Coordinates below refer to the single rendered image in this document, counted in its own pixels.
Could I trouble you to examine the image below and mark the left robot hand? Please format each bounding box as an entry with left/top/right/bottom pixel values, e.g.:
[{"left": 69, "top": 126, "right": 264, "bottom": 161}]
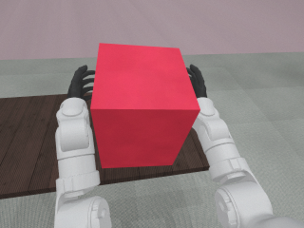
[{"left": 66, "top": 65, "right": 96, "bottom": 101}]

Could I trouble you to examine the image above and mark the robot left forearm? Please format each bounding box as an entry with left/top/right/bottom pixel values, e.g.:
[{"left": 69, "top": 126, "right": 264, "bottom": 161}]
[{"left": 54, "top": 97, "right": 101, "bottom": 228}]

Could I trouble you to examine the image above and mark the right robot upper arm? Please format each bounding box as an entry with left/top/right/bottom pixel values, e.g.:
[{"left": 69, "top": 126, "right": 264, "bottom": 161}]
[{"left": 215, "top": 180, "right": 304, "bottom": 228}]

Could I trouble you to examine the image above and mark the left robot upper arm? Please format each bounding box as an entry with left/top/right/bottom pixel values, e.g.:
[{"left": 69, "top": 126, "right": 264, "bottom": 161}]
[{"left": 54, "top": 196, "right": 112, "bottom": 228}]

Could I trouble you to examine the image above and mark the table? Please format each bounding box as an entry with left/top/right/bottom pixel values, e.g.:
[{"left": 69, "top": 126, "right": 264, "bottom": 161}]
[{"left": 0, "top": 92, "right": 210, "bottom": 200}]

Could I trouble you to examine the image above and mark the right robot hand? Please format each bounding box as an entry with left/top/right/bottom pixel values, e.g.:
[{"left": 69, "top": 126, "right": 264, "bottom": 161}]
[{"left": 186, "top": 64, "right": 207, "bottom": 98}]

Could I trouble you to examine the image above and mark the carton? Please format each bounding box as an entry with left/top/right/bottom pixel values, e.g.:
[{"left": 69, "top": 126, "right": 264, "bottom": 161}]
[{"left": 90, "top": 43, "right": 200, "bottom": 168}]

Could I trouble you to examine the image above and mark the robot right forearm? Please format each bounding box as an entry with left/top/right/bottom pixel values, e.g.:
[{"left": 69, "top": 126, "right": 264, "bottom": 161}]
[{"left": 192, "top": 97, "right": 273, "bottom": 213}]

